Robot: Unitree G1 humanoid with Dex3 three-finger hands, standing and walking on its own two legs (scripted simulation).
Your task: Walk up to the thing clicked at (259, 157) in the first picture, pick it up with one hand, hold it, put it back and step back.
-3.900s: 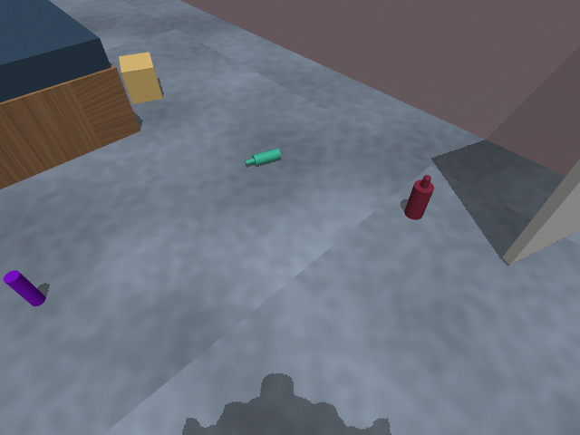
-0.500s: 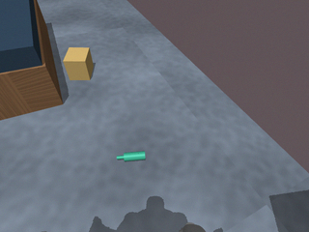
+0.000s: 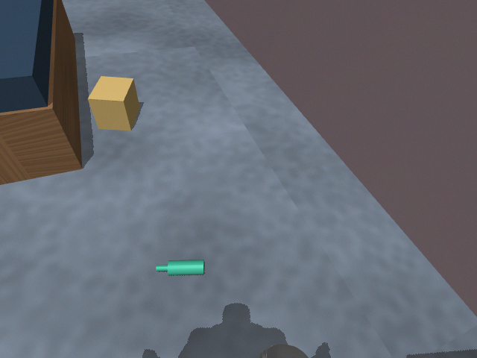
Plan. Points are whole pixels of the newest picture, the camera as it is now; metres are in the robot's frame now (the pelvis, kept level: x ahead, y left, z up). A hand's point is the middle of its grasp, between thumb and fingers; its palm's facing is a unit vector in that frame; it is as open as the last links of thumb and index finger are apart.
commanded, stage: walk up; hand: left
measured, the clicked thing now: (180, 267) +0.57 +0.22 -0.73
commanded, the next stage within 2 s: stand in 1.84 s
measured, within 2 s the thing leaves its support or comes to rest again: neither
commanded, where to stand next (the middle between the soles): +0.16 -0.03 m, yaw +3 degrees
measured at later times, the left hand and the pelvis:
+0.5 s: hand out of the picture +0.12 +0.22 -0.13, palm faces +0.05 -0.89 -0.46, open 7.4 cm; pelvis +0.08 -0.08 -0.01, yaw +4 degrees
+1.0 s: hand (122, 331) +0.19 +0.23 -0.14, palm faces +0.04 -0.93 -0.36, open 7.4 cm; pelvis +0.12 -0.04 +0.01, yaw +4 degrees
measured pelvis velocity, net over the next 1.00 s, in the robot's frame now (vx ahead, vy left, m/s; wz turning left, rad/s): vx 0.12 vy -0.04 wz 0.07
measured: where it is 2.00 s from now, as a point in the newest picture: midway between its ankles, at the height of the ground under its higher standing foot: outside the picture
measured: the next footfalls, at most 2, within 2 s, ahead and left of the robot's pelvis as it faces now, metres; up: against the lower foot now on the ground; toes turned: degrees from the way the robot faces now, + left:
right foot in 0.20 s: +0.18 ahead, -0.18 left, +0.00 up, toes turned +3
left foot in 0.56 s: +0.15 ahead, +0.07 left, +0.00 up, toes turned +6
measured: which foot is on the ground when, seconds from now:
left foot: down 0.00-0.20, up 0.22-0.54, down 0.56-1.00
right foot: up 0.00-0.18, down 0.20-1.00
